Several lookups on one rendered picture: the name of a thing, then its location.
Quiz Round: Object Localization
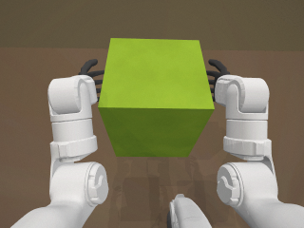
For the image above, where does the right robot shin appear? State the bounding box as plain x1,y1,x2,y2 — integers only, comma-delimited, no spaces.
171,194,184,228

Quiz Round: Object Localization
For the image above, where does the left robot upper arm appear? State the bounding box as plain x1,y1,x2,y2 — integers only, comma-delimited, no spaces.
10,161,109,228

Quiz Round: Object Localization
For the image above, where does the robot right hand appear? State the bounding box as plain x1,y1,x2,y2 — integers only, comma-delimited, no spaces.
206,59,231,102

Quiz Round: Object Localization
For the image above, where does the right robot upper arm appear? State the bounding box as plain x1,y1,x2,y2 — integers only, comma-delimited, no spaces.
217,161,304,228

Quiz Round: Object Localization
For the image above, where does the robot left hand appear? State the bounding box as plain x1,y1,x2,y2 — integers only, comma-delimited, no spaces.
78,59,105,102

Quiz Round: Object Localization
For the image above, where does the right robot forearm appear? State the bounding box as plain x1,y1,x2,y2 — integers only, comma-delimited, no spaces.
215,74,278,194

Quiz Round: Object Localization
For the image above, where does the left robot forearm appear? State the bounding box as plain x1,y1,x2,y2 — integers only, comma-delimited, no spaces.
47,75,98,199

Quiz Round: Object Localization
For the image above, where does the carton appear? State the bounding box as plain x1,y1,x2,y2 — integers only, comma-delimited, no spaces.
98,38,215,158

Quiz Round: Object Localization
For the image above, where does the right robot thigh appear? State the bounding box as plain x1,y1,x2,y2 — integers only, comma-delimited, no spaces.
169,197,212,228

